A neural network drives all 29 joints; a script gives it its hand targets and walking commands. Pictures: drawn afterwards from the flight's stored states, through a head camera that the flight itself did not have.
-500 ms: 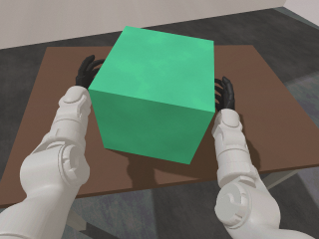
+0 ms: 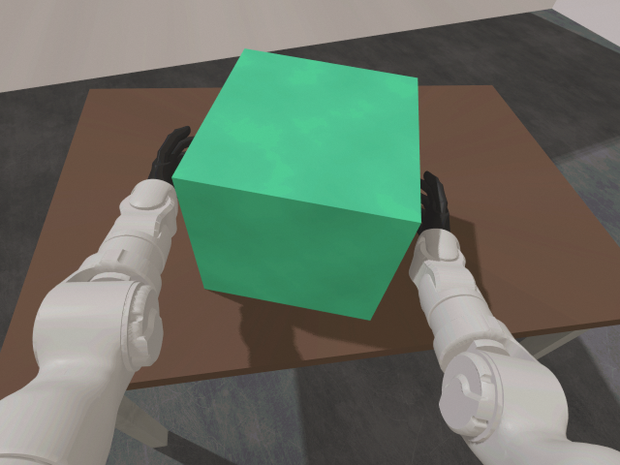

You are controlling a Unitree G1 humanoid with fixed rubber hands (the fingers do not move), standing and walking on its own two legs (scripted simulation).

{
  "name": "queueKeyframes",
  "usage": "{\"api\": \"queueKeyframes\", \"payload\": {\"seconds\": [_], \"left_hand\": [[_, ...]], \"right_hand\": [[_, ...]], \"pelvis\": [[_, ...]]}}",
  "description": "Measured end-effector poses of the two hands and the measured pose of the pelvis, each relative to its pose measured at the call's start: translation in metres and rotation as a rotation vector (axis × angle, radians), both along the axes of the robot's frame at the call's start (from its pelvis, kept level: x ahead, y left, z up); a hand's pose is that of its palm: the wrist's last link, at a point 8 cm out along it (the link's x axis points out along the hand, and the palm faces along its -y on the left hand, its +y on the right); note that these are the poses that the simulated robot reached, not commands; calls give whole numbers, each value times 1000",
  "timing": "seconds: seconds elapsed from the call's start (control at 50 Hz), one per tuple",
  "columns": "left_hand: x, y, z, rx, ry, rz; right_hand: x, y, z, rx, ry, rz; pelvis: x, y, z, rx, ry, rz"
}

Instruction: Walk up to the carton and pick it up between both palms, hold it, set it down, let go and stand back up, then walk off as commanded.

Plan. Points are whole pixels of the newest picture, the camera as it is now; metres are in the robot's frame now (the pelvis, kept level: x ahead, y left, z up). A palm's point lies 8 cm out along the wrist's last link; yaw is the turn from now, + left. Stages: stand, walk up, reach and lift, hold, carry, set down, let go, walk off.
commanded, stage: set down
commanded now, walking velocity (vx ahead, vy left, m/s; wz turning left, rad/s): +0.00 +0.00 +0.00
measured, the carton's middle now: (308, 186) +0.51 -0.01 +0.05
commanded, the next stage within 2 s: none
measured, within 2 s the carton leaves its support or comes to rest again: neither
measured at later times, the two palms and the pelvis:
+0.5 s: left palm (169, 193) +0.46 +0.19 +0.08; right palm (448, 231) +0.40 -0.19 +0.07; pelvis +0.00 +0.00 +0.00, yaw +0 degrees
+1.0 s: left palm (144, 245) +0.39 +0.21 +0.07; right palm (465, 284) +0.32 -0.19 +0.06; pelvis -0.04 +0.00 +0.00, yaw +0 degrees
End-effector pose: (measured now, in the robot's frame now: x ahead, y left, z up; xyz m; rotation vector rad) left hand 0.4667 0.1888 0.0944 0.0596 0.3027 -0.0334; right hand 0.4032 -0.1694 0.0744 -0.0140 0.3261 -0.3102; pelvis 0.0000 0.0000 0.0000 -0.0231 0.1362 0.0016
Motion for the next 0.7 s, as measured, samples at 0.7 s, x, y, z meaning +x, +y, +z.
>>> {"api": "queueKeyframes", "payload": {"seconds": [0.7], "left_hand": [[-31,9,-34,17,6,-36]], "right_hand": [[-30,-18,-16,-30,-24,-9]], "pelvis": [[-9,7,0,-9,39,-1]]}}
